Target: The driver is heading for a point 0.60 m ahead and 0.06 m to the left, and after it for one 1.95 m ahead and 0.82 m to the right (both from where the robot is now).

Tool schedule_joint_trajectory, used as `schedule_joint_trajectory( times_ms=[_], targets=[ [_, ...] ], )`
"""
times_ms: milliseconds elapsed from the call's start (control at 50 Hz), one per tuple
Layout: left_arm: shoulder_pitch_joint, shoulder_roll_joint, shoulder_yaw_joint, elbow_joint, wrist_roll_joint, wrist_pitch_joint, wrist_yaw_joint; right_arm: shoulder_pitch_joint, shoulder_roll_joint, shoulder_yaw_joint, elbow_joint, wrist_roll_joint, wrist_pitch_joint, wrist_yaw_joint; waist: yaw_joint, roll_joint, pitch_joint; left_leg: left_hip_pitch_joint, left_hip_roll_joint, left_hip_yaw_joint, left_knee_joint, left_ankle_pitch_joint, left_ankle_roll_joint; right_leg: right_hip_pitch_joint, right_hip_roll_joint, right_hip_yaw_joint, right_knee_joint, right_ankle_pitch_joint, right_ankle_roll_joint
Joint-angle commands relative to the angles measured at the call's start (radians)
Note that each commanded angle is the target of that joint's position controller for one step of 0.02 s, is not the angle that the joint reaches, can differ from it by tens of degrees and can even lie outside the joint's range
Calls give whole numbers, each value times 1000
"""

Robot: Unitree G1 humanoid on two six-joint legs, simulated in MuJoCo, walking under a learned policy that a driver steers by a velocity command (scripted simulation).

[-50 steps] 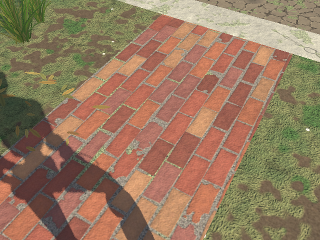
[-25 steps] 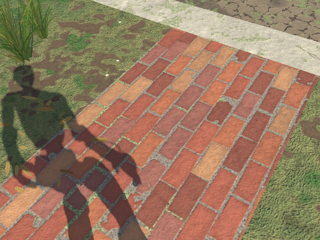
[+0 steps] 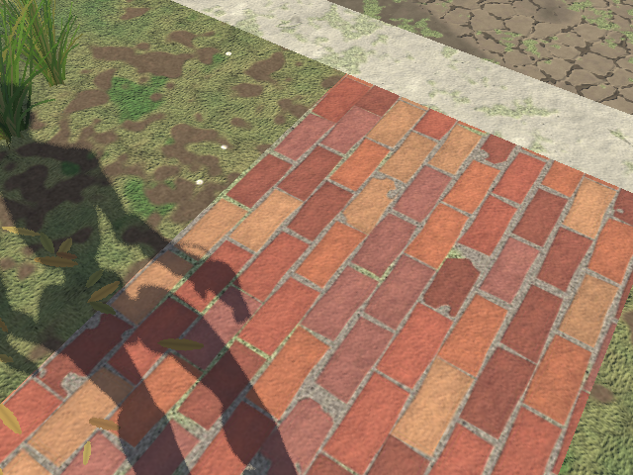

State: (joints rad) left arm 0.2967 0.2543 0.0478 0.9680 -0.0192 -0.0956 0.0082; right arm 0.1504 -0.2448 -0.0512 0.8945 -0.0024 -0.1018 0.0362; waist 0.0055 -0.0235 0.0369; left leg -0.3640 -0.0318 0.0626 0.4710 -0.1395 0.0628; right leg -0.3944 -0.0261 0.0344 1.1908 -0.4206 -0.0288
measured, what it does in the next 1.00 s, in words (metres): steps on the spot: right foot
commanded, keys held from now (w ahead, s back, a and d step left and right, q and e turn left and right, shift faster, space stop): no key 0.58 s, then q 0.42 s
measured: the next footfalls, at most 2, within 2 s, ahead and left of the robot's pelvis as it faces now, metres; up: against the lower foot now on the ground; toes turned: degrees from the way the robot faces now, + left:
right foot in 0.32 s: +0.22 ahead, -0.14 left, +0.00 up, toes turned +0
right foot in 1.64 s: +0.21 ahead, -0.12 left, +0.00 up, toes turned -1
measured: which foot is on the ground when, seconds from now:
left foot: down 0.00-1.00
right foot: up 0.00-0.30, down 0.32-0.94, up 0.96-1.00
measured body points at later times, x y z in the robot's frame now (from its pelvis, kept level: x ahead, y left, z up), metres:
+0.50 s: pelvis +0.13 -0.02 +0.00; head +0.14 -0.03 +0.45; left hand +0.24 +0.23 -0.13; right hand +0.18 -0.27 -0.15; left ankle +0.07 +0.08 -0.73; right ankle +0.18 -0.14 -0.74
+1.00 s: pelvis +0.08 +0.01 -0.01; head +0.09 +0.05 +0.43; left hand +0.18 +0.31 -0.15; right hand +0.18 -0.26 -0.13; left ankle +0.05 +0.10 -0.74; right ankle +0.17 -0.14 -0.71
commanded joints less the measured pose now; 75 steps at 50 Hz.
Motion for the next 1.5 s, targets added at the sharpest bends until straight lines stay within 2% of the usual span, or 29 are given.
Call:
schedule_joint_trajectory(
  times_ms=[20,100,220,280,320,340,360,380,420,580,640,740,780,800,840,920,940,960,980,1000,1040,1060,1120,1200,1240,1300,1360,1420,1500],
  targets=[
    [72,59,26,-38,7,10,14,30,-67,-7,-18,-17,-14,2,27,82,-116,189,267,-226,-203,638,172,-113,-85,31,-18,72,11],
    [15,30,21,-62,20,36,23,27,-107,-10,14,-21,-7,-26,49,93,-110,139,233,-107,-221,774,177,-89,-78,10,-254,208,40],
    [-129,45,18,-84,16,55,19,71,-127,-9,64,-10,25,-43,-8,103,-113,186,224,-87,-209,595,147,3,-48,-8,-540,352,41],
    [-140,55,23,-82,24,55,17,49,-114,-5,79,4,40,-46,10,96,-91,197,227,-119,-146,442,130,60,-34,-16,-673,341,14],
    [-100,109,38,-62,39,49,22,102,-82,4,92,4,40,-49,7,20,-118,165,145,-106,-53,246,51,220,-82,37,-779,696,-24],
    [-108,157,45,-62,36,53,27,203,-68,3,110,-14,35,-47,-66,-70,-151,81,71,-72,-22,45,12,336,-145,87,-718,853,-74],
    [-116,100,34,-48,30,62,26,237,-29,12,128,-14,41,-52,-74,-140,-169,54,44,-44,-21,-119,-20,346,-171,118,-717,774,-128],
    [-138,60,28,-46,22,66,19,192,-41,13,123,-10,53,-57,-57,-121,-141,71,43,-38,-32,-151,-36,292,-156,129,-740,625,-128],
    [-195,53,24,-57,23,68,12,127,-74,5,119,-4,82,-67,-44,-68,-85,87,47,-40,-49,-136,-34,208,-102,89,-752,484,-81],
    [-180,60,30,-4,16,65,18,125,-62,5,157,-1,94,-69,-24,2,-106,137,70,-51,-39,3,-36,254,-58,38,-691,610,-72],
    [-195,104,47,-13,16,77,36,77,-89,-1,126,7,98,-71,-10,15,-91,73,67,-71,-4,36,-24,286,-65,25,-678,586,-77],
    [-114,143,73,-11,21,100,71,62,-74,-11,64,12,119,-83,10,-69,-131,-35,28,-58,215,-79,-34,324,-221,139,-762,542,-168],
    [-134,150,70,-37,34,96,84,70,-82,-23,48,10,136,-83,27,-165,-150,-80,21,-45,556,-495,-60,278,-387,272,-857,559,-275],
    [-156,155,67,-52,39,88,88,60,-95,-32,35,15,146,-82,27,-130,-140,-106,61,-93,701,-561,-67,232,-420,282,-895,516,-294],
    [-317,162,65,-86,18,75,88,110,-69,-33,34,23,164,-79,-58,-94,-93,-24,127,-124,566,-468,-57,93,-330,131,-920,327,-180],
    [-346,160,68,-62,-11,103,69,229,-80,-53,68,7,164,-55,-109,-64,-103,227,32,33,140,-156,-21,10,-221,-90,-795,218,-79],
    [-302,119,62,-43,-14,116,63,246,-88,-60,71,3,164,-45,-104,33,-72,275,28,-22,29,-119,18,-68,-173,-153,-640,94,-21],
    [-255,63,48,-55,10,129,55,222,-205,-80,19,-2,158,-55,-64,343,-14,286,301,-461,-144,25,139,-314,-41,-237,-305,-180,82],
    [-400,73,51,-132,21,119,58,207,-260,-68,-28,-48,128,-47,-85,325,-16,108,411,-691,-247,59,284,-337,39,-35,-133,-274,78],
    [-421,99,57,-151,10,114,61,143,-257,-70,-46,-63,98,-48,-53,226,6,76,377,-651,-269,-86,265,-335,23,26,-58,-190,55],
    [-337,160,79,-103,21,107,72,6,-224,-65,-85,-10,78,-61,11,141,17,99,281,-487,-235,-189,129,-330,-11,39,-62,12,38],
    [-301,161,82,-81,28,107,75,-17,-187,-53,-94,-1,76,-65,16,141,0,106,253,-434,-219,-120,106,-301,-15,35,-59,73,46],
    [-270,116,74,-65,17,100,67,71,-108,-27,-70,-3,70,-74,4,124,-70,216,225,-349,-191,95,107,-248,-16,35,-96,160,62],
    [-266,73,52,-43,13,94,52,84,-81,-10,-43,-10,65,-81,-11,131,-93,303,213,-278,-189,148,87,-152,-50,43,-357,207,86],
    [-273,70,42,-35,8,92,36,80,-95,-9,-24,-18,67,-80,-27,147,-74,252,206,-249,-206,119,84,-38,-49,17,-467,181,95],
    [-288,123,44,-54,-3,90,27,60,-163,-28,-21,-15,77,-80,-46,157,-21,240,234,-273,-195,122,116,-17,-31,-19,-506,83,92],
    [-312,129,37,-79,-12,86,22,105,-200,-52,-14,4,83,-84,-86,138,-1,329,312,-384,-263,-246,185,-131,-31,-24,-466,-10,60],
    [-325,121,34,-95,-19,66,7,123,-186,-61,-23,9,66,-89,-90,106,31,435,375,-445,-309,-356,205,-261,-61,11,-413,-63,10],
    [-316,93,28,-92,-29,44,-21,102,-187,-70,-48,7,46,-80,-72,87,-7,473,355,-321,-315,-210,172,-226,-71,-21,-455,-17,-23]
  ],
)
